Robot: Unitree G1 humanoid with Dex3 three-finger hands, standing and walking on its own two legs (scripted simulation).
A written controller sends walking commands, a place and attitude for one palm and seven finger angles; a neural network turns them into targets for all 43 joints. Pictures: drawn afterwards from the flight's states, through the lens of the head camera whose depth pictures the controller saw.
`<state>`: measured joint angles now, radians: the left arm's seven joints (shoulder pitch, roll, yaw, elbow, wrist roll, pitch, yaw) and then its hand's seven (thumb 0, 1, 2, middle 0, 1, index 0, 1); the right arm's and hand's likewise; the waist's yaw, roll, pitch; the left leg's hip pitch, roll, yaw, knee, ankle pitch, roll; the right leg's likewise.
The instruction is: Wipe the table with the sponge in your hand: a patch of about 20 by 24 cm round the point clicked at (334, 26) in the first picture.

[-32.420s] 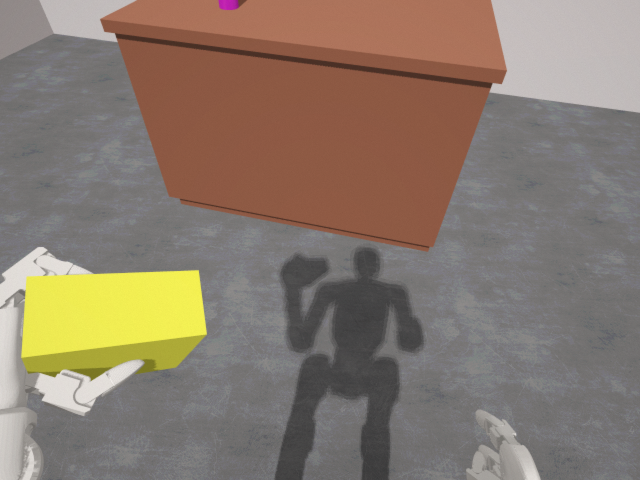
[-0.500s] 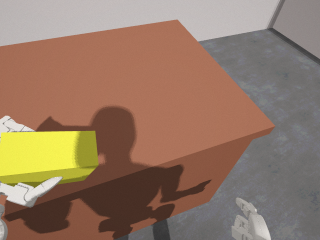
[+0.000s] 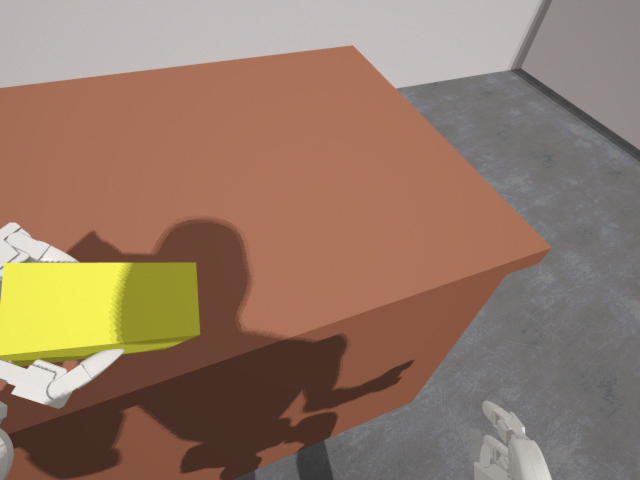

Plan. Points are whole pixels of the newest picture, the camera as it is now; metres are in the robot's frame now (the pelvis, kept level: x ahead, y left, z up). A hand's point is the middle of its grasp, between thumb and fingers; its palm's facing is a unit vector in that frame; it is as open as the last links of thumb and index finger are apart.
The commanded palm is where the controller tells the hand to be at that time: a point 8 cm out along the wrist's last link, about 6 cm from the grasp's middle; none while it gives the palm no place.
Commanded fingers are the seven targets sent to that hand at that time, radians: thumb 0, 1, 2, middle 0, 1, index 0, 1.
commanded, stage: come to a stop and stand still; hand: left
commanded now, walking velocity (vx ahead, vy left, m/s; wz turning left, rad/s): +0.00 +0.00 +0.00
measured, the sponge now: (131, 314) +0.23 +0.20 +0.15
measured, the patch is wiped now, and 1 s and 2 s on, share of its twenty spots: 0.00 0.00 0.00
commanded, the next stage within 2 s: look again from close up in 0.62 s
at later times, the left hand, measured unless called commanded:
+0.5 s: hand (15, 300) +0.23 +0.29 +0.17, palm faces +0.40 -0.84 -0.36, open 10.1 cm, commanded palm +0.17 +0.32 +0.18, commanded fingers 0.00 0.10 1.30 -1.20 -1.60 -1.20 -1.60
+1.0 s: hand (20, 303) +0.23 +0.28 +0.17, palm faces +0.41 -0.83 -0.37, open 10.0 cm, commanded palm +0.17 +0.31 +0.18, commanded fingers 0.00 0.10 1.30 -1.20 -1.60 -1.20 -1.60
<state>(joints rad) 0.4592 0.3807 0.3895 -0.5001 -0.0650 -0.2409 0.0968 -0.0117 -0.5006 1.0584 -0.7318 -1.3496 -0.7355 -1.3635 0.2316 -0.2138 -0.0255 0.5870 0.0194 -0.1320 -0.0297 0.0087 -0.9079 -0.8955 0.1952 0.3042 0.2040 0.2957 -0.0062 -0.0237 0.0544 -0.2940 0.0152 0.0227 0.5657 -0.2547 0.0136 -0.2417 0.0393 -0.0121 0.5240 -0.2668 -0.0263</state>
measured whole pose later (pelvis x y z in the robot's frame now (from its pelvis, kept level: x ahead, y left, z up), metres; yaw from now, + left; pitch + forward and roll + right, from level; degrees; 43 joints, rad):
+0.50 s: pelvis +0.01 +0.04 +0.01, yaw +1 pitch -1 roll -1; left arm 0.40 0.36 0.36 -0.47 -0.04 -0.21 0.10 -0.01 -0.50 1.06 -0.73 -1.35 -0.74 -1.36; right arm 0.18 -0.18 0.02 0.58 0.02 -0.14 -0.02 0.01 -0.90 -0.89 0.20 0.30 0.21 0.30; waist 0.03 -0.02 0.07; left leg -0.23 -0.04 0.04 0.45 -0.21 0.07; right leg -0.16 -0.01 0.00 0.39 -0.21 0.03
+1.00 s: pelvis +0.01 +0.03 +0.01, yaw +1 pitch -1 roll -1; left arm 0.42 0.35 0.36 -0.46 -0.04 -0.20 0.13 -0.01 -0.50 1.06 -0.73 -1.35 -0.73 -1.36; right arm 0.20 -0.20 0.01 0.59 0.02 -0.11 -0.04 0.01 -0.91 -0.90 0.20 0.30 0.21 0.30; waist 0.02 0.00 0.06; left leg -0.22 -0.03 0.03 0.43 -0.20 0.06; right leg -0.15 0.00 -0.01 0.36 -0.20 0.02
